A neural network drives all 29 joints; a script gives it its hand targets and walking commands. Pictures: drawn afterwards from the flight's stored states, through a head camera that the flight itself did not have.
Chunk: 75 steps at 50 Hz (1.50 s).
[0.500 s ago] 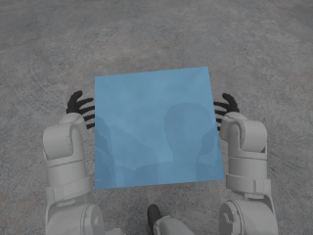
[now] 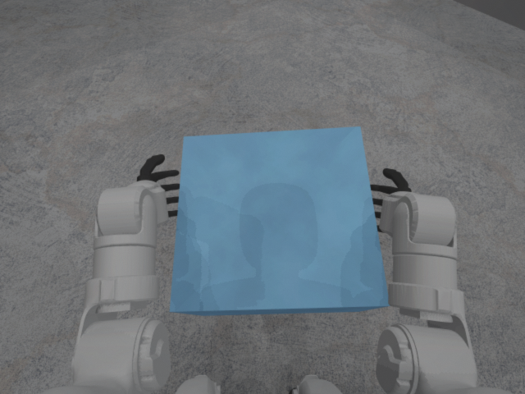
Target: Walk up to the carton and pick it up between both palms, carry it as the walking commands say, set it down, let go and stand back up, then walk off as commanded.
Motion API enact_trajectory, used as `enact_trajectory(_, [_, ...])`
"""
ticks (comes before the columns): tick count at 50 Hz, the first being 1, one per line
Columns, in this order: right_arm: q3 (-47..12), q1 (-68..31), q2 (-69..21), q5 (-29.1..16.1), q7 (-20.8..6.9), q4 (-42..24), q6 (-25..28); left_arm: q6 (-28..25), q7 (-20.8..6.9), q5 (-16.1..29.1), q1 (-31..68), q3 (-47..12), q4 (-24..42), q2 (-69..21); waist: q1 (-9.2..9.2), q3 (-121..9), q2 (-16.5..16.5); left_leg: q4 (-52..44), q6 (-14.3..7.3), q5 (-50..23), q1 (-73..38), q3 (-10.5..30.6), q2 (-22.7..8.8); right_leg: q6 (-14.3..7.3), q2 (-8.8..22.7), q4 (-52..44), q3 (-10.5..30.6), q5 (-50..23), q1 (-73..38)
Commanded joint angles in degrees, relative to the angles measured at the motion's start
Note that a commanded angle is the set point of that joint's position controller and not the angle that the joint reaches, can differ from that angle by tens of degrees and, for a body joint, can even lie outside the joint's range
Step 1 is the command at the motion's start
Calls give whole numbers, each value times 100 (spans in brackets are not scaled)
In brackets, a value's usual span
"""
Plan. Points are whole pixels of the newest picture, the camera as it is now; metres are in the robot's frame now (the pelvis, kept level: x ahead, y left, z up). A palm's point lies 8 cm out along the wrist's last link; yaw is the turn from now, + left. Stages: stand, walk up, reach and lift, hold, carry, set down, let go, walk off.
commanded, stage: carry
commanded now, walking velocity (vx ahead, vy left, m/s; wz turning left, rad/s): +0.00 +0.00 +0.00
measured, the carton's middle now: (275, 228) +0.38 -0.01 -0.02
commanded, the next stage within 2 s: none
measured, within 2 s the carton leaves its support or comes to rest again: neither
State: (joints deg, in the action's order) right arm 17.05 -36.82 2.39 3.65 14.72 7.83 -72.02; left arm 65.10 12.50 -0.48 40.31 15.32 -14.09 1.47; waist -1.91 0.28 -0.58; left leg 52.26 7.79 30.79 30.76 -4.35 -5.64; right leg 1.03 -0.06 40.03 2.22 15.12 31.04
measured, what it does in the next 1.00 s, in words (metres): walks backwards: left foot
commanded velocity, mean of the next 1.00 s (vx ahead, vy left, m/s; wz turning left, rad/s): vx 0.00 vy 0.00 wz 0.00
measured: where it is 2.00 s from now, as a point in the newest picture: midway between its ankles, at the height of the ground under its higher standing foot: outside the picture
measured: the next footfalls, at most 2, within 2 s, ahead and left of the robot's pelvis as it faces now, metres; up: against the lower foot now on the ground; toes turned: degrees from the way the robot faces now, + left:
left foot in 0.58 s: -0.06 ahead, +0.10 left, +0.00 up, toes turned -4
right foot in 1.66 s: -0.18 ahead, -0.11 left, +0.00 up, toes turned -26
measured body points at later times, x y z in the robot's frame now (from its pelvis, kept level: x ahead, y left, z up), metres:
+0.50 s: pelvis -0.08 -0.04 +0.02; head -0.05 -0.07 +0.46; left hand +0.31 +0.07 +0.09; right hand +0.24 -0.30 +0.09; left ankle -0.09 +0.11 -0.69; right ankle +0.02 -0.12 -0.71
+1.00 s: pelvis -0.16 +0.00 +0.00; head -0.21 +0.00 +0.45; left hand +0.19 +0.14 +0.09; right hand +0.11 -0.23 +0.09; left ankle -0.11 +0.10 -0.71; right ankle +0.01 -0.13 -0.71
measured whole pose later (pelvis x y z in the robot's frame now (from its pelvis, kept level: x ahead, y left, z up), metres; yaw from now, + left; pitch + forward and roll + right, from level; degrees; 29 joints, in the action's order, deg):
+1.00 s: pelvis -0.16 +0.00 +0.00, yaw -9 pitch -1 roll +2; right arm 12.8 -24.8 -2.4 2.8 18.5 9.1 -70.1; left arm 64.8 13.3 -1.3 28.3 14.5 -15.1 1.2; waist -0.6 -7.1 -2.1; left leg 38.1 -1.3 19.4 20.2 -6.1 0.0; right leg 1.8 0.2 29.9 -0.1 7.7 31.0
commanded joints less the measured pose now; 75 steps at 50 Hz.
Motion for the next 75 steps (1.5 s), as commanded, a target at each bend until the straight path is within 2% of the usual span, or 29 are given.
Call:
enact_trajectory(1, [-3514,-4621,-6218,-2850,-2611,-1609,468,286,-2305,2245,3767,-3671,2173,-6377,281,-4046,-244,-2351,-656,-3141,-2702,502,-563,-359,602,587,236,-2225,-1364])
enact_trajectory(2, [-3543,-4638,-6170,-2890,-2613,-1533,538,243,-2283,2242,3946,-3774,2351,-6246,262,-4099,1223,-1996,-1228,-6065,-3833,1701,-1562,-64,56,1114,-145,657,-36])
enact_trajectory(3, [-3652,-4825,-6141,-2936,-2612,-1557,581,189,-2229,2260,4303,-3868,2386,-6081,210,-4006,1630,-1718,-1651,-7693,-4465,1877,-1915,21,-56,1351,-117,2080,669])
enact_trajectory(5, [-3759,-4569,-6158,-2963,-2660,-1639,611,142,-2206,2327,4064,-4067,2306,-6124,213,-3806,1417,-1659,-1647,-6674,-3786,1450,-1805,-221,116,870,-276,1606,305])
enact_trajectory(8, [-3913,-5251,-5816,-2856,-2662,-1785,672,70,-2284,2460,4490,-4246,1931,-6172,59,-3402,1450,-1810,-1023,-3545,-1863,460,-1101,-299,118,-972,-378,-441,-1569])
enact_trajectory(9, [-3917,-4926,-5769,-2755,-2652,-1718,634,85,-2316,2358,3994,-4169,1603,-6233,63,-3555,891,-1429,-745,-2708,-1485,148,-788,-268,573,-1420,313,-1146,-2199])
enact_trajectory(10, [-3945,-4758,-5698,-2716,-2647,-1727,617,81,-2366,2303,3627,-4094,1297,-6238,76,-3714,-352,-820,-477,-1341,-1015,-197,-313,-487,1605,-1466,1469,-2988,-2723])
enact_trajectory(11, [-3964,-4798,-5633,-2758,-2643,-1676,608,72,-2413,2292,3305,-3978,936,-6317,28,-3815,-951,-607,-362,-46,-416,-53,26,-845,1969,-1172,1968,-4201,-3352])
enact_trajectory(13, [-4059,-5135,-5807,-2894,-2684,-1555,596,70,-2462,2165,2889,-3564,337,-6421,-78,-3902,-751,-458,-428,616,-374,101,167,-916,1810,-1308,1731,-3285,-3518])
enact_trajectory(20, [-3968,-4884,-6137,-2952,-2558,-1407,559,80,-2534,2313,3278,-3365,978,-6417,29,-3936,-1310,-1180,-509,-77,-387,157,459,-487,1442,-1462,1256,-3190,-4048])
enact_trajectory(23, [-3861,-4295,-6210,-2881,-2580,-1125,518,56,-2507,2275,3302,-3525,1519,-6228,55,-3922,-1366,-1750,-583,-186,-928,-12,634,-236,1364,-1913,1206,-1668,-3709])
enact_trajectory(29, [-3889,-3845,-6190,-2832,-2748,-968,594,83,-2496,2144,2972,-3932,1586,-6041,134,-3657,-346,-2898,-944,-775,-2393,-144,301,458,893,-2220,628,-525,-2459])
enact_trajectory(31, [-3885,-3993,-6193,-2778,-2814,-948,686,52,-2554,2216,3205,-4022,1444,-6125,154,-3298,138,-2962,-1034,112,-1878,212,86,664,626,-2211,263,192,-2227])
enact_trajectory(38, [-3719,-4209,-6125,-2697,-2882,-1072,675,46,-2628,2432,3188,-3987,1001,-6417,124,-2508,133,-2634,-979,114,-1006,474,-84,233,530,-1688,322,157,-1673])
enact_trajectory(43, [-3563,-4030,-6024,-2545,-2857,-1045,636,119,-2683,2286,2492,-3538,142,-6668,195,-2390,-78,-2691,-1088,641,-868,414,101,413,395,-1824,177,547,-1359])
enact_trajectory(46, [-3615,-3954,-6146,-2540,-2850,-1264,621,126,-2749,2376,2452,-3582,382,-6892,114,-2309,286,-3031,-1165,1218,10,913,-276,204,177,-743,-61,224,-1847])
enact_trajectory(48, [-3707,-4109,-6175,-2606,-2823,-1464,585,123,-2745,2521,2731,-3748,805,-6890,64,-2361,-5,-2782,-1088,998,111,773,-243,28,222,-709,30,-79,-2006])
enact_trajectory(53, [-3675,-3571,-6098,-2556,-2801,-1562,608,50,-2676,2393,2591,-3949,1323,-6625,189,-2217,-533,-2225,-1137,763,-596,155,387,594,366,-1887,197,646,-1209])
enact_trajectory(56, [-3842,-3047,-6120,-2601,-2802,-1833,625,54,-2687,2346,2132,-4198,1696,-6657,238,-2345,136,-2840,-1309,1122,-510,563,105,661,164,-1107,-146,503,-1389])
enact_trajectory(58, [-4128,-3568,-6126,-2791,-2786,-2225,637,48,-2674,2547,2595,-4442,2163,-6613,107,-2613,777,-3011,-1386,1263,152,1135,-420,216,70,192,-264,-122,-2055])
enact_trajectory(62, [-4222,-3211,-5980,-2708,-2799,-2174,601,3,-2608,2435,2010,-4391,2045,-6355,-18,-2753,17,-2128,-1190,999,88,547,-63,152,174,-565,-71,-401,-2219])
enact_trajectory(64, [-4217,-3262,-5976,-2689,-2795,-1976,561,29,-2614,2388,2110,-4305,1803,-6224,10,-2566,-703,-1467,-1165,1029,44,105,515,290,556,-1641,518,654,-1854])
enact_trajectory(66, [-4149,-2593,-6005,-2582,-2819,-1700,540,61,-2678,2152,1422,-4237,1403,-6334,213,-2461,-1724,184,-1173,49,-1804,-919,1355,779,1001,-3319,751,1952,-40])
enact_trajectory(68, [-4209,-2308,-6087,-2591,-2862,-1849,561,89,-2734,1958,1096,-4169,1377,-6382,439,-2314,-1552,-188,-1247,-129,-2489,-1206,1472,1337,783,-3829,111,2084,418])
enact_trajectory(70, [-4093,-2082,-6124,-2587,-2891,-1730,585,107,-2736,1900,1095,-4243,1437,-6538,633,-2387,-249,-1610,-1530,296,-2421,-682,1075,1391,212,-1780,-776,1510,351])
enact_trajectory(71, [-4072,-2091,-6109,-2663,-2922,-1739,606,116,-2723,1932,1142,-4304,1500,-6614,690,-2301,1914,-3715,-2064,1625,-593,1675,-527,1049,-582,2006,-1144,1350,-549])
enact_trajectory(72, [-4448,-3852,-5948,-3012,-2896,-2265,715,-18,-2681,2334,3080,-4595,2238,-6388,351,-1624,1744,-4217,-2300,2396,493,2908,-1572,401,-447,3554,-640,1082,70])
enact_trajectory(73, [-4582,-4562,-5953,-3117,-2808,-2316,697,-27,-2598,2564,3872,-4741,2369,-6299,128,-1524,1404,-4470,-2214,2487,1144,2846,-1684,114,-243,4419,49,984,-118])
enact_trajectory(75, [-3971,-1808,-6079,-2315,-2856,-1402,836,-290,-2590,1883,1348,-4223,1812,-6388,24,-2259,287,-3514,-1583,170,61,1382,-850,10,93,3547,119,748,-498])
